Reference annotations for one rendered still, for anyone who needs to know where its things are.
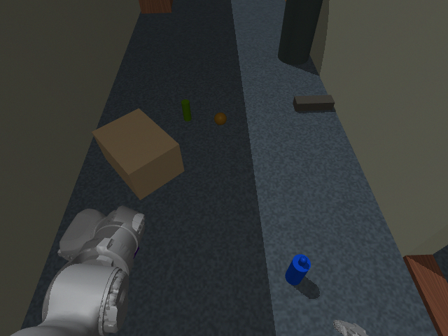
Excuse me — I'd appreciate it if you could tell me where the right robot hand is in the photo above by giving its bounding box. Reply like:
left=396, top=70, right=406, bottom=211
left=333, top=320, right=368, bottom=336

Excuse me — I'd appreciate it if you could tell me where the left robot hand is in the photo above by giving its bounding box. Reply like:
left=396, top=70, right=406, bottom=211
left=57, top=209, right=134, bottom=261

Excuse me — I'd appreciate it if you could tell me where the left robot arm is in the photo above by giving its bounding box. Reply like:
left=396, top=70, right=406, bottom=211
left=11, top=205, right=146, bottom=336

